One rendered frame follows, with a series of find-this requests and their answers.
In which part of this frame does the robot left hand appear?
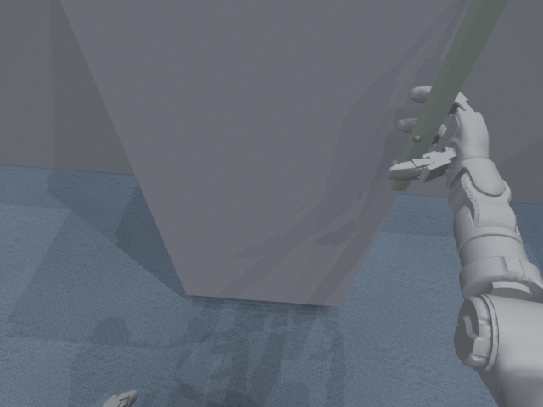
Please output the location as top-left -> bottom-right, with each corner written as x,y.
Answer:
103,390 -> 137,407

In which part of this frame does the fridge door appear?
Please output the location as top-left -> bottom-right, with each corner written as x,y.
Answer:
60,0 -> 472,307

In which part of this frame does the right robot forearm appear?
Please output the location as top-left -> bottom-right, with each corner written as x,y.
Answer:
446,158 -> 543,303

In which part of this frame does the handle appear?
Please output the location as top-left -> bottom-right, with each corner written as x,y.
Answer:
389,0 -> 509,191

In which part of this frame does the robot right upper arm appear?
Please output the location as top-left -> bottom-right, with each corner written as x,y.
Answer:
453,294 -> 543,407

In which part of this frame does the robot right hand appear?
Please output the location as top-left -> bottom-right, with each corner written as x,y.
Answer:
387,86 -> 490,183

